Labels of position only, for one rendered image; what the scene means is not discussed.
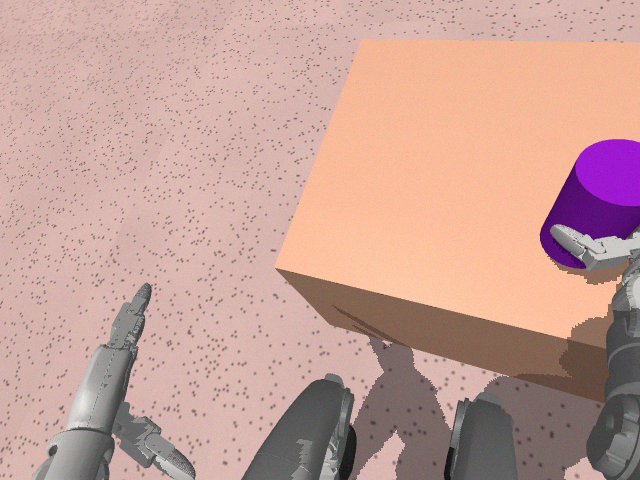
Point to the left robot foot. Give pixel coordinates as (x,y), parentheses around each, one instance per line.
(349,455)

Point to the right robot hand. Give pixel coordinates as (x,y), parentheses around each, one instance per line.
(601,253)

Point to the left robot arm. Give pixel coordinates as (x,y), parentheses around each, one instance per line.
(77,454)

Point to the left robot hand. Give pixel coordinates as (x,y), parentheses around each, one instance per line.
(99,400)

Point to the can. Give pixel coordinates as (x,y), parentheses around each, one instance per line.
(600,198)

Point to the right robot arm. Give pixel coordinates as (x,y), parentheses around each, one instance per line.
(613,447)

